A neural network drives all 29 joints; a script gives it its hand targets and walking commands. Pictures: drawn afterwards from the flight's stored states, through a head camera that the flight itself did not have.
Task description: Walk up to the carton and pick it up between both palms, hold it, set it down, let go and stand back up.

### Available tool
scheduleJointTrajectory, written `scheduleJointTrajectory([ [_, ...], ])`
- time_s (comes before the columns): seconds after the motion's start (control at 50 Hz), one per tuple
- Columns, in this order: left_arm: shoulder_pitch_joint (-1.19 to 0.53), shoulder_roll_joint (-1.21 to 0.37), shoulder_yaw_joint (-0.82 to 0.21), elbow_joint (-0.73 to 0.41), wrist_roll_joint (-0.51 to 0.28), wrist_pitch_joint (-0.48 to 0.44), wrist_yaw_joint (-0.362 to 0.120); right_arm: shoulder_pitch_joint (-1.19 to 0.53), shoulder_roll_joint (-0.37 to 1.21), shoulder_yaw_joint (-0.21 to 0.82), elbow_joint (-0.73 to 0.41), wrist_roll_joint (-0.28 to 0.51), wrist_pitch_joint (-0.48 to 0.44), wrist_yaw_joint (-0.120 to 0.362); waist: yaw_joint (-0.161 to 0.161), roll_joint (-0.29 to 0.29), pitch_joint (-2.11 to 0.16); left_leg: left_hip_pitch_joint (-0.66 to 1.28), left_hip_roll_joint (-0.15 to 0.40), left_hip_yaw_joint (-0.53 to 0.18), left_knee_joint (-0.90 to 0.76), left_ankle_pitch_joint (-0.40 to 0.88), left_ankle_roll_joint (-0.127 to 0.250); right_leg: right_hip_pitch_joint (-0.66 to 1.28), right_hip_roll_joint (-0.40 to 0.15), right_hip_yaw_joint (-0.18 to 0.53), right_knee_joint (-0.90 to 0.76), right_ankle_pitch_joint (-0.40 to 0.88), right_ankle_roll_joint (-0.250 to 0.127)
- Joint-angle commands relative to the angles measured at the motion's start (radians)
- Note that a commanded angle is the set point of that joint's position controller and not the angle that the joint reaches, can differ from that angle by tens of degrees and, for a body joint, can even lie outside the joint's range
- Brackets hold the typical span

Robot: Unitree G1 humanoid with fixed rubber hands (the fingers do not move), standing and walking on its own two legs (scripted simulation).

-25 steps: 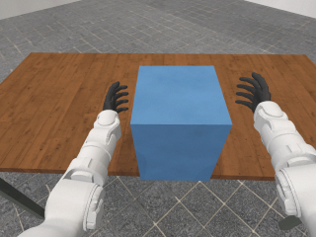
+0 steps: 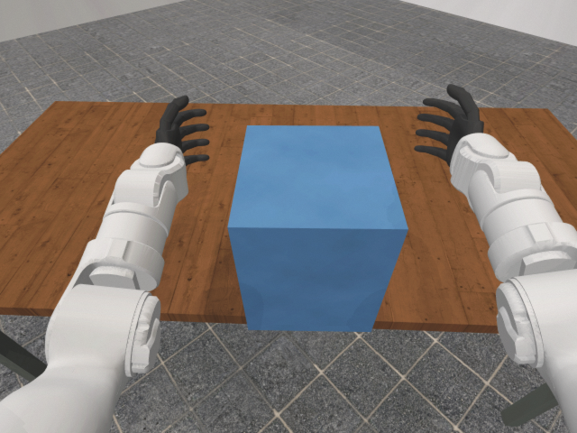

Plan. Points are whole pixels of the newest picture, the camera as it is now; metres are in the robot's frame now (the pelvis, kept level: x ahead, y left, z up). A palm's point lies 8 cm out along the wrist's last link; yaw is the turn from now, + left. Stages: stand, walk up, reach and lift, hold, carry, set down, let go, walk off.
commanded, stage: set down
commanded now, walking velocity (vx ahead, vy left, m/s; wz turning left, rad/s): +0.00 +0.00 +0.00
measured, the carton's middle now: (310, 231) +0.43 +0.01 +0.06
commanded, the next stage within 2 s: none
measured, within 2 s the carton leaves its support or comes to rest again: neither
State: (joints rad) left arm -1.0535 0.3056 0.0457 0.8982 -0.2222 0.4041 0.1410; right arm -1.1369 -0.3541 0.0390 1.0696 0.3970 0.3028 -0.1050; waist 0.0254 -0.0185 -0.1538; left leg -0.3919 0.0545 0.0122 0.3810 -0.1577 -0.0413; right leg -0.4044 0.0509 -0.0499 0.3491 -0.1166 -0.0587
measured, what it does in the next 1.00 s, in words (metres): stands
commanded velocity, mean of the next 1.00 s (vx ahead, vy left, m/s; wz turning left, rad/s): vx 0.00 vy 0.00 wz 0.00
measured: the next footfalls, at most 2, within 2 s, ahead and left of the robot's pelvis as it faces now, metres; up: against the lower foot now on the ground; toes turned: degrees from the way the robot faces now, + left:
none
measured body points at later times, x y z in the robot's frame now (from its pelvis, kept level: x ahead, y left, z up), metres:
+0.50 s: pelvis +0.01 +0.02 +0.01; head +0.01 +0.02 +0.46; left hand +0.41 +0.22 +0.16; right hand +0.44 -0.20 +0.17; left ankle +0.01 +0.15 -0.74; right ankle +0.03 -0.08 -0.74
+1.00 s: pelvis +0.00 +0.02 +0.01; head +0.00 +0.02 +0.46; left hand +0.35 +0.22 +0.12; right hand +0.37 -0.20 +0.12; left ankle +0.01 +0.15 -0.74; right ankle +0.03 -0.08 -0.74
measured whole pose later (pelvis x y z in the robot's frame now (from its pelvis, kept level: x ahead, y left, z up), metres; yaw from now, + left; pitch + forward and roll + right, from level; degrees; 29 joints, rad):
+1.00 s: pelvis +0.00 +0.02 +0.01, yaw -1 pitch -1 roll +0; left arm -0.35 0.15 0.16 0.08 -0.10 0.62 0.11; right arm -0.45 -0.32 0.00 0.42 0.36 0.29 -0.03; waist 0.01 -0.02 -0.01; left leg -0.14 0.03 0.04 0.31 -0.15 -0.02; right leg -0.18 0.03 0.00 0.32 -0.12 -0.03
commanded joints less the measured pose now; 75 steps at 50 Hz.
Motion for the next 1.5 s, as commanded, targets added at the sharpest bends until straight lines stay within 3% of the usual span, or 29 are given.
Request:
scheduleJointTrajectory([
  [0.0, -0.503, 0.152, 0.027, -0.252, -0.002, -0.009, 0.009, -0.459, -0.174, -0.016, -0.188, 0.038, -0.024, 0.011, 0.005, 0.016, -0.558, 0.159, -0.058, 0.012, -0.003, 0.204, 0.024, 0.360, -0.013, 0.067, 0.009, 0.308, 0.090],
  [0.08, -0.439, 0.145, 0.050, -0.315, 0.023, 0.062, -0.011, -0.405, -0.214, 0.007, -0.158, 0.075, -0.004, 0.024, -0.007, 0.040, -0.503, 0.249, -0.054, 0.008, 0.003, 0.312, -0.003, 0.384, 0.003, 0.051, -0.003, 0.425, 0.089],
  [0.18, -0.338, 0.124, 0.072, -0.387, 0.058, 0.119, -0.034, -0.334, -0.229, 0.021, -0.172, 0.096, -0.002, 0.044, -0.011, 0.034, -0.397, 0.288, -0.055, 0.007, -0.019, 0.319, -0.004, 0.387, 0.010, 0.042, -0.026, 0.420, 0.094],
  [0.34, -0.122, 0.080, 0.108, -0.642, 0.089, 0.155, -0.045, -0.161, -0.246, -0.021, -0.406, 0.077, -0.038, 0.083, -0.022, 0.021, -0.407, 0.367, -0.061, 0.005, -0.021, 0.376, -0.001, 0.414, 0.017, 0.032, -0.028, 0.448, 0.094],
  [0.48, -0.019, 0.062, 0.131, -0.848, 0.087, 0.172, -0.030, -0.050, -0.236, -0.065, -0.596, 0.046, -0.051, 0.095, -0.027, 0.013, -0.389, 0.350, -0.064, 0.010, -0.040, 0.294, 0.018, 0.394, 0.008, 0.043, -0.024, 0.362, 0.095],
  [0.58, 0.042, 0.040, 0.131, -0.892, 0.082, 0.172, -0.013, 0.025, -0.207, -0.085, -0.653, 0.020, -0.044, 0.100, -0.019, 0.006, -0.350, 0.314, -0.062, 0.013, -0.063, 0.182, 0.038, 0.363, -0.004, 0.060, -0.029, 0.242, 0.090],
  [0.7, 0.144, 0.004, 0.137, -0.862, 0.102, 0.182, -0.011, 0.128, -0.171, -0.089, -0.643, -0.009, -0.030, 0.101, -0.006, -0.008, -0.259, 0.289, -0.061, 0.017, -0.091, 0.086, 0.052, 0.346, -0.013, 0.075, -0.048, 0.115, 0.086],
  [0.84, 0.276, -0.030, 0.141, -0.927, 0.124, 0.180, -0.023, 0.246, -0.136, -0.089, -0.751, -0.032, -0.049, 0.085, -0.009, -0.033, -0.209, 0.299, -0.069, 0.024, -0.097, 0.092, 0.056, 0.373, -0.013, 0.078, -0.053, 0.115, 0.092],
  [1.04, 0.505, -0.077, 0.109, -1.130, 0.134, 0.131, -0.029, 0.501, -0.111, -0.114, -0.948, -0.056, -0.103, 0.072, -0.032, 0.002, -0.173, 0.384, -0.071, 0.025, -0.086, 0.174, 0.029, 0.351, -0.002, 0.065, -0.056, 0.160, 0.085],
  [1.16, 0.693, -0.110, 0.097, -1.216, 0.149, 0.086, -0.032, 0.703, -0.089, -0.109, -1.026, -0.060, -0.146, 0.078, -0.026, 0.019, -0.121, 0.442, -0.071, 0.024, -0.084, 0.236, 0.015, 0.341, 0.003, 0.066, -0.067, 0.197, 0.078],
  [1.34, 0.889, -0.139, 0.059, -1.223, 0.135, -0.034, -0.034, 0.922, -0.039, -0.116, -1.164, -0.104, -0.225, 0.088, -0.002, -0.015, -0.016, 0.428, -0.066, 0.022, -0.115, 0.162, 0.026, 0.292, -0.008, 0.079, -0.096, 0.110, 0.070],
  [1.48, 0.969, -0.143, 0.014, -1.181, 0.115, -0.148, -0.016, 1.043, -0.004, -0.127, -1.188, -0.156, -0.276, 0.110, 0.013, -0.024, 0.009, 0.415, -0.057, 0.017, -0.134, 0.088, 0.036, 0.240, -0.024, 0.095, -0.119, 0.004, 0.056],
])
